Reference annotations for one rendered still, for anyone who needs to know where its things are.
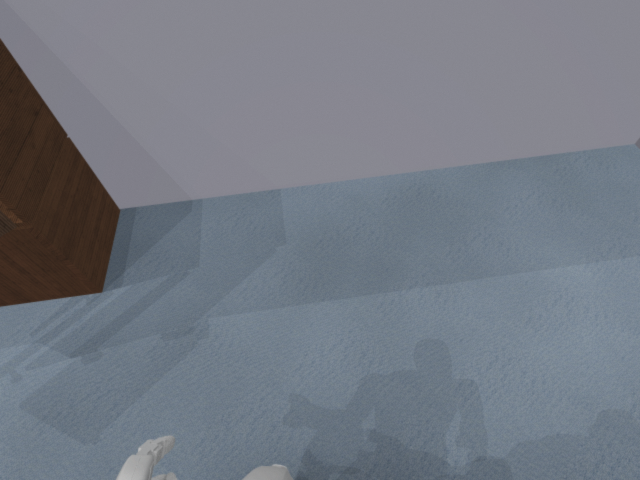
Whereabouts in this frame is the robot left hand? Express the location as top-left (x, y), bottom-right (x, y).
top-left (116, 435), bottom-right (177, 480)

